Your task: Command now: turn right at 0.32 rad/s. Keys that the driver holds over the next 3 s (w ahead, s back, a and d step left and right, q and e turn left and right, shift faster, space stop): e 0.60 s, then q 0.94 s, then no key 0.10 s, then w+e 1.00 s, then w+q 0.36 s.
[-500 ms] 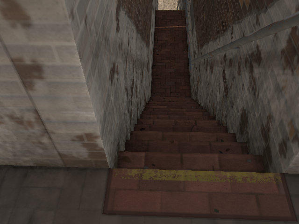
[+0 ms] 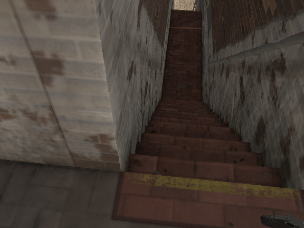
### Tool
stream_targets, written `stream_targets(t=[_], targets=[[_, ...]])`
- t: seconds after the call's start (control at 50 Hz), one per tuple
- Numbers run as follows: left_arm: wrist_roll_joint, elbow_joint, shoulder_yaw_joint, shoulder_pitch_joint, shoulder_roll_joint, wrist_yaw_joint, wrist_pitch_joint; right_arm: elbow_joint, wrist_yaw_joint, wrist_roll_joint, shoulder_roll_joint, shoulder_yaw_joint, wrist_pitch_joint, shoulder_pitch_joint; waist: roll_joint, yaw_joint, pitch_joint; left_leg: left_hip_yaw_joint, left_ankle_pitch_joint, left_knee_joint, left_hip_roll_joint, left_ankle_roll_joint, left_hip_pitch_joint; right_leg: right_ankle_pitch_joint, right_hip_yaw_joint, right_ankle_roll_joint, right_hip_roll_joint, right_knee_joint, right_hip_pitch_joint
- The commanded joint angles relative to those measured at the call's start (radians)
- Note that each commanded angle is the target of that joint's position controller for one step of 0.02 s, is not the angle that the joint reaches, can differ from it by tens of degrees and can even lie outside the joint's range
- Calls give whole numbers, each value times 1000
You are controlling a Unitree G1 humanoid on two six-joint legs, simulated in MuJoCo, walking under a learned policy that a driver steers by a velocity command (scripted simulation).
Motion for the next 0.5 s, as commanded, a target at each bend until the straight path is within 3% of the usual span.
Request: stream_targets(t=[0.02, 0.06, 0.08, 0.1, 0.16, 0.18, 0.2, 0.22, 0.24, 0.26, 0.28, 0.3, 0.32, 0.34, 0.36, 0.4, 0.44, 0.46, 0.5], targets=[[9, -102, 28, -67, 101, 21, -27, -47, -55, -2, -178, -79, -14, 105, 154, -81, -64, -363, 299, -273, 400, 302, 205, -48, 6, -29, -1, 91, -150], [29, -101, 27, -73, 92, 24, -25, -32, -88, -17, -162, -80, -27, 86, 146, -73, -38, -342, 310, -326, 423, 275, 200, -221, 23, -32, -25, 189, -160], [40, -103, 24, -68, 81, 15, -23, -35, -98, -19, -164, -80, -31, 34, 128, -50, -31, -275, 323, -330, 385, 229, 171, -189, 5, -35, -26, 145, -119], [37, -95, 21, -70, 71, 1, -22, -36, -102, -22, -181, -84, -31, -9, 107, -42, -38, -207, 328, -316, 344, 191, 160, -86, -27, -31, -8, 78, -69], [-11, -99, 27, -95, 71, -46, -28, -17, -94, -38, -219, -96, -8, -23, 102, -44, -58, -102, 255, -261, 297, 126, 137, 156, -69, -54, 57, -138, 82], [-21, -105, 36, -79, 97, -47, -29, -8, -88, -46, -194, -88, 4, -18, 102, -37, -85, -85, 187, -229, 293, 95, 128, 246, -43, -93, 60, -208, 157], [-12, -121, 50, -64, 136, -48, -28, 11, -76, -50, -175, -83, 12, 40, 65, -39, -104, -37, 117, -166, 259, 51, 79, 405, -10, -152, 27, -247, 266], [-21, -143, 84, -17, 258, -26, -31, -28, -77, -55, -83, -60, 19, 128, -163, -77, -246, 144, -112, 100, 106, -81, -21, 870, 285, -397, -219, -257, 476], [3, -155, 100, 57, 293, -18, -42, -53, -80, -61, -98, -52, 17, 70, -147, 5, -221, 2, -383, 229, 2, -135, -242, 849, 515, -519, -366, -312, 576], [35, -112, 101, 87, 251, -3, -67, -42, -83, -47, -119, -52, 23, -25, -52, 37, -105, -98, -336, 309, 61, -144, -311, 713, 409, -415, -309, -326, 489], [29, -115, 99, 36, 228, -3, -81, -33, -94, -47, -155, -62, 21, -27, -78, 3, -83, -97, -304, 377, 76, -150, -305, 688, 335, -359, -259, -327, 433], [8, -137, 87, -30, 197, -7, -76, 3, -102, -63, -191, -76, 17, 47, -90, -39, -98, -108, -279, 412, 75, -151, -280, 716, 329, -349, -252, -342, 384], [-4, -141, 78, -61, 169, -8, -67, 13, -107, -70, -183, -71, 20, 57, -95, -62, -84, -116, -245, 437, 79, -143, -234, 709, 302, -323, -233, -360, 301], [-7, -155, 80, -97, 193, -12, -62, 29, -105, -69, -177, -66, 24, 105, -87, -103, -69, -114, -169, 423, 72, -139, -166, 673, 292, -312, -214, -385, 203], [9, -176, 86, -126, 210, -15, -59, 52, -92, -54, -198, -70, 30, 139, -90, -101, -74, -92, -108, 425, 51, -141, -145, 682, 266, -313, -193, -383, 164], [21, -184, 90, -135, 214, -14, -60, 66, -69, -41, -168, -55, 50, 159, -87, -104, -105, -84, -23, 386, 40, -163, -112, 637, 254, -307, -161, -368, 144], [17, -188, 91, -113, 207, -13, -68, 75, -59, -31, -160, -41, 67, 157, -88, -79, -114, -89, -3, 334, 43, -181, -127, 525, 286, -299, -148, -358, 171], [16, -188, 92, -100, 207, -10, -75, 64, -60, -37, -155, -35, 75, 130, -103, -67, -112, -91, -5, 318, 47, -189, -150, 499, 300, -303, -150, -343, 185], [9, -190, 95, -70, 213, -19, -77, 83, -66, -31, -163, -25, 73, 148, -76, -47, -112, -105, -30, 256, 68, -188, -174, 438, 383, -316, -178, -339, 212]])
